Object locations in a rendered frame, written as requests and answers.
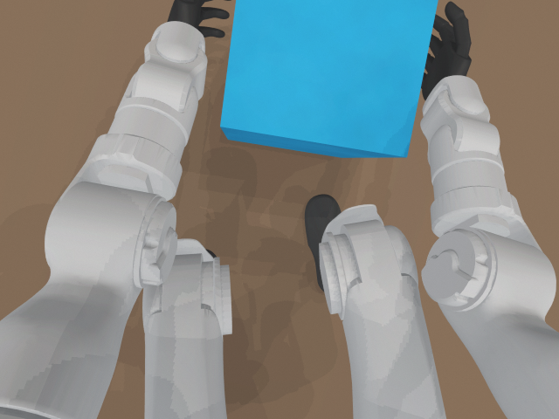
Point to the left robot upper arm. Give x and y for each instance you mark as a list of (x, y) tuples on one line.
[(59, 349)]

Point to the robot right hand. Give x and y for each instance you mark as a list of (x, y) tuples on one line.
[(452, 53)]

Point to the right robot forearm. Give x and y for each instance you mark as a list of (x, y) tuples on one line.
[(467, 172)]

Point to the left robot forearm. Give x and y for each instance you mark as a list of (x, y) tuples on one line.
[(144, 145)]

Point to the robot right thigh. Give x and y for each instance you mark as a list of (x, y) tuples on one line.
[(392, 366)]

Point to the robot thigh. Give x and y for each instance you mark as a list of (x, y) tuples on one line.
[(392, 366), (184, 365)]

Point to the robot left thigh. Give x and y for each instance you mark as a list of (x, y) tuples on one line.
[(184, 365)]

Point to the carton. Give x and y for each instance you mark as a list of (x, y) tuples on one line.
[(329, 77)]

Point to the right robot upper arm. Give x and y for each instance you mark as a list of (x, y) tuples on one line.
[(495, 292)]

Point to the robot left hand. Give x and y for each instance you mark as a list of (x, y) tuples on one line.
[(191, 12)]

